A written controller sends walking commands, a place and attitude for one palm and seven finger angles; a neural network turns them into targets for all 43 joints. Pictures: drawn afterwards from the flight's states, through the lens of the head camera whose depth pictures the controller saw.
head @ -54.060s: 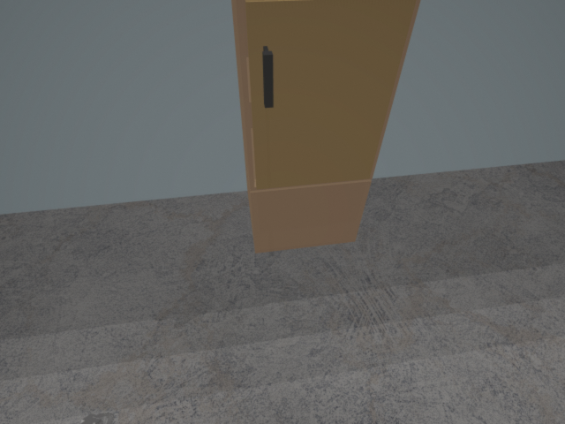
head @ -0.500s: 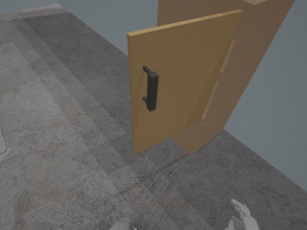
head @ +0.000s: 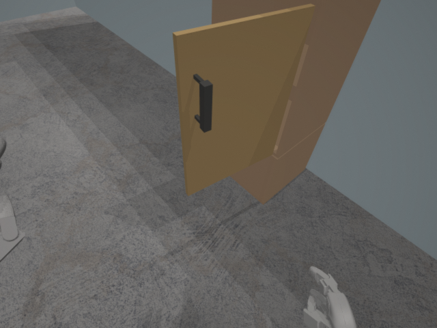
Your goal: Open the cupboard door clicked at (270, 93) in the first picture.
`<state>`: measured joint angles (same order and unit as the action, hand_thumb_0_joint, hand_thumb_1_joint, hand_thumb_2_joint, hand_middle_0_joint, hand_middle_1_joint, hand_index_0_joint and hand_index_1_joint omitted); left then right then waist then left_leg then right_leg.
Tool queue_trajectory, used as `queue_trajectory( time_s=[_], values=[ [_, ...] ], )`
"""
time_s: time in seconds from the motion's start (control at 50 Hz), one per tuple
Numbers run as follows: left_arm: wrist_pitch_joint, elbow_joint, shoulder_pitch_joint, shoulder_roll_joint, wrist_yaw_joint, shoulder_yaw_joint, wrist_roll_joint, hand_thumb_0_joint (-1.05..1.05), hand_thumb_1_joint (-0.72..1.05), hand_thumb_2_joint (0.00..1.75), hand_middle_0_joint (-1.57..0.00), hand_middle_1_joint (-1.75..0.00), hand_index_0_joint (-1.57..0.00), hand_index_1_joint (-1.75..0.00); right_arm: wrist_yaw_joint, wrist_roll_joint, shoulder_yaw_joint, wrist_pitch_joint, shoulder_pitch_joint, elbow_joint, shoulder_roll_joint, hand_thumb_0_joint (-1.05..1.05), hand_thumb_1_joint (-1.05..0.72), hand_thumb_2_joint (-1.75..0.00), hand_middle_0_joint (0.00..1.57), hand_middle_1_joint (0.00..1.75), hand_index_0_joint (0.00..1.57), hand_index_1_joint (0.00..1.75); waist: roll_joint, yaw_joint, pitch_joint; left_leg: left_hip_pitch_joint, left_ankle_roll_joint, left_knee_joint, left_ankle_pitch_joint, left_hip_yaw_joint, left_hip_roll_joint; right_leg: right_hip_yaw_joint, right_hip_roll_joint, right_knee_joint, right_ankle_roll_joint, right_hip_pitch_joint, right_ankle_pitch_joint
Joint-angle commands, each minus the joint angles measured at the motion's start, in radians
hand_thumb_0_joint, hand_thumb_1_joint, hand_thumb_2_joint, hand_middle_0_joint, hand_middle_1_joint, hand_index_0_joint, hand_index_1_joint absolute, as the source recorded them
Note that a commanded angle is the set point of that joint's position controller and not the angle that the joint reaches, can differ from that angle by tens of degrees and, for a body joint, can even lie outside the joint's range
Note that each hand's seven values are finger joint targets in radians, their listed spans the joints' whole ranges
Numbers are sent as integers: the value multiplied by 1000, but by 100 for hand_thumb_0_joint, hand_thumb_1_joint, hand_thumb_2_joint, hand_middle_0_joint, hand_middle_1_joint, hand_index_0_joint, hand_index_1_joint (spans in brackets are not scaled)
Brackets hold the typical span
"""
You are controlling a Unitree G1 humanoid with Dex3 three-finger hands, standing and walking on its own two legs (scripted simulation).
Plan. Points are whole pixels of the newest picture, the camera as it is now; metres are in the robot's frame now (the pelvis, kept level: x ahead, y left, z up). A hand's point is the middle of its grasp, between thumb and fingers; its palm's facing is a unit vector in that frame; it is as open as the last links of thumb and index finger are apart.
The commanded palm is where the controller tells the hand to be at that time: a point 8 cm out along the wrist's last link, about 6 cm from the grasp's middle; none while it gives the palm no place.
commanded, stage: stop stepping back and stand still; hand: left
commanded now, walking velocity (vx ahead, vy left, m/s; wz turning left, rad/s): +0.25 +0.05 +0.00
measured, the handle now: (201, 103) +0.62 +0.09 +0.06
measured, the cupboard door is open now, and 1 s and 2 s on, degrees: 81 81 81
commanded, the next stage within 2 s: let the arm hang, fingers relaxed in 1.00 s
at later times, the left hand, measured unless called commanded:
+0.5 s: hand (10, 255) +0.17 +0.26 +0.17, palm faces +0.42 -0.76 -0.50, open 7.4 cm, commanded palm +0.11 +0.30 +0.18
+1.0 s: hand out of the picture +0.14 +0.30 +0.15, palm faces +0.43 -0.77 -0.47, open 7.4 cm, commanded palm +0.08 +0.33 +0.18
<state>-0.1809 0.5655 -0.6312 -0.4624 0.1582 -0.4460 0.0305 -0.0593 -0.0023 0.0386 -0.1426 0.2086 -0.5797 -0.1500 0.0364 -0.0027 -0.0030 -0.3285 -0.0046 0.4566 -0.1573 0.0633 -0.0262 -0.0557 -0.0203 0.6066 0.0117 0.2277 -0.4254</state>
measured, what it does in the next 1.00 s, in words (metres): steps on the spot: right foot, then left foot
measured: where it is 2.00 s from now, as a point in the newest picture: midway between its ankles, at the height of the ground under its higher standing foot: outside the picture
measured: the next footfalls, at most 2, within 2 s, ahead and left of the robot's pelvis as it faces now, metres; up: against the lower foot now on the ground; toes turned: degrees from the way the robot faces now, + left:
right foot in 0.02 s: -0.02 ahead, -0.09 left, +0.00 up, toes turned -2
left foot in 0.40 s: +0.02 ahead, +0.13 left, +0.00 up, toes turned +6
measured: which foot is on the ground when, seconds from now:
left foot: down 0.00-0.04, up 0.06-0.38, down 0.40-1.00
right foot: up 0.00-0.00, down 0.02-1.00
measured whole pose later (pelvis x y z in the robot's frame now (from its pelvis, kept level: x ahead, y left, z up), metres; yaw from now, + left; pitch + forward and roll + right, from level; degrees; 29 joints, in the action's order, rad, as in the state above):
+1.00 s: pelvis -0.06 +0.03 +0.01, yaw +1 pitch -1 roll -1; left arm -0.19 0.43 -0.53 -0.38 0.15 -0.39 0.02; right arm -0.08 0.00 0.03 -0.13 0.22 -0.62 -0.20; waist -0.01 -0.01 -0.03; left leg -0.25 -0.04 0.43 -0.18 0.09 -0.01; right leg -0.05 0.00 0.41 0.00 0.18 -0.22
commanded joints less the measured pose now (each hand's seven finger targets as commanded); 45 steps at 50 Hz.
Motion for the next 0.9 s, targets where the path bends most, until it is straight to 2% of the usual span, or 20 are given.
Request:
queue_trajectory(
  time_s=[0.0,0.02,0.04,0.06,0.08,0.12,0.14,0.24,0.28,0.32,0.34,0.38,0.4,0.44,0.48,0.52,0.6,0.62,0.72,0.88],
  values=[
    [-18,73,137,-153,26,-91,-10,0,90,90,-20,-30,-20,-30,-25,-10,-83,2,-112,117,-171,0,-90,-90,20,30,20,30,34,20,-16,-186,4,155,-420,-44,-16,281,154,-368,-147,-34,-280],
    [-16,102,161,-198,26,-111,-7,0,90,90,-20,-30,-20,-30,-24,-9,-80,4,-121,110,-175,0,-90,-90,20,30,20,30,177,-2,-45,-214,10,435,-286,-38,23,537,360,-517,-229,88,-340],
    [-40,141,232,-218,24,-115,2,0,90,90,-20,-30,-20,-30,-23,-18,-74,-11,-121,89,-184,0,-90,-90,20,30,20,30,143,1,-56,-265,14,567,-209,-58,5,494,386,-498,-238,54,-53],
    [-46,81,214,-163,16,-88,6,0,90,90,-20,-30,-20,-30,-20,-3,-78,-22,-78,62,-172,0,-90,-90,20,30,20,30,124,22,38,-278,18,616,-184,-70,7,412,341,-417,-195,-51,70],
    [-52,57,192,-139,15,-75,2,0,90,90,-20,-30,-20,-30,-18,-2,-77,-26,-69,62,-170,0,-90,-90,20,30,20,30,65,27,57,-278,23,608,-146,-65,-5,354,311,-379,-173,-78,143],
    [-71,72,189,-145,15,-76,-4,0,90,90,-20,-30,-20,-30,-22,-3,-75,-24,-92,60,-171,0,-90,-90,20,30,20,30,-16,24,36,-247,23,518,-110,-36,-20,276,293,-366,-152,-63,240],
    [-81,48,159,-140,16,-76,-10,0,90,90,-20,-30,-20,-30,-27,-5,-74,-28,-88,56,-165,0,-90,-90,20,30,20,30,-20,18,18,-227,14,463,-112,-21,-19,248,286,-362,-146,-58,271],
    [-106,46,127,-145,28,-100,-9,0,90,90,-20,-30,-20,-30,-31,-5,-87,-51,-66,64,-168,0,-90,-90,20,30,20,30,103,-9,37,-120,-20,179,-157,37,-7,240,285,-328,-130,-127,283],
    [-109,57,103,-145,33,-111,-5,0,90,90,-20,-30,-20,-30,-27,-6,-91,-54,-57,69,-169,0,-90,-90,20,30,20,30,66,-8,43,-45,-27,89,-135,47,3,247,276,-305,-128,-115,290],
    [-109,52,78,-140,34,-113,3,0,90,90,-20,-30,-20,-30,-26,-3,-95,-54,-41,71,-176,0,-90,-90,20,30,20,30,13,4,51,54,-32,-31,-77,26,1,213,240,-244,-95,-92,316],
    [-113,76,88,-136,31,-106,4,0,90,90,-20,-30,-20,-30,-25,-3,-97,-52,-39,82,-182,0,-90,-90,20,30,20,30,-21,7,56,101,-40,-63,-39,0,-17,189,201,-203,-67,-74,331],
    [-119,99,91,-139,28,-109,4,0,90,90,-20,-30,-20,-30,-23,4,-110,-49,-45,96,-210,0,-90,-90,20,30,20,30,-107,-2,93,174,-74,-41,152,-99,-105,134,119,-127,-12,-41,398],
    [-119,102,98,-142,26,-110,4,0,90,90,-20,-30,-20,-30,-21,10,-111,-48,-42,98,-216,0,-90,-90,20,30,20,30,-99,-2,109,177,-74,-20,227,-121,-124,120,99,-114,-2,-45,423],
    [-110,69,88,-136,17,-100,-2,0,90,90,-20,-30,-20,-30,-22,8,-95,-44,-46,88,-192,0,-90,-90,20,30,20,30,-120,11,74,134,-53,-1,220,-69,-92,121,101,-133,-18,-40,481],
    [-109,50,103,-127,14,-92,-2,0,90,90,-20,-30,-20,-30,-18,9,-90,-40,-44,86,-188,0,-90,-90,20,30,20,30,-58,15,65,107,-37,10,198,-60,-78,133,104,-150,-25,-56,508],
    [-105,61,130,-128,11,-85,-1,0,90,90,-20,-30,-20,-30,-18,9,-91,-40,-53,89,-191,0,-90,-90,20,30,20,30,-41,15,70,114,-25,13,181,-53,-66,137,114,-166,-32,-54,512],
    [-95,63,125,-117,6,-80,2,0,90,90,-20,-30,-20,-30,-15,5,-79,-34,-67,102,-183,0,-90,-90,20,30,20,30,-62,8,76,132,-26,-34,144,-77,-75,126,87,-189,-25,-38,406],
    [-93,73,123,-126,6,-86,3,0,90,90,-20,-30,-20,-30,-17,4,-78,-33,-75,104,-183,0,-90,-90,20,30,20,30,-99,5,72,129,-24,-53,116,-80,-77,118,82,-194,-24,-33,369],
    [-84,96,148,-128,8,-91,1,0,90,90,-20,-30,-20,-30,-22,-4,-64,-35,-89,115,-175,0,-90,-90,20,30,20,30,-136,0,59,93,-24,-145,-44,-109,-91,87,51,-203,-14,-46,258],
    [-70,67,145,-88,9,-56,-3,0,90,90,-20,-30,-20,-30,-25,-4,-64,-41,-82,114,-175,0,-90,-90,20,30,20,30,-96,4,72,104,-15,-148,-65,-102,-78,85,54,-244,-12,-59,268]
  ],
)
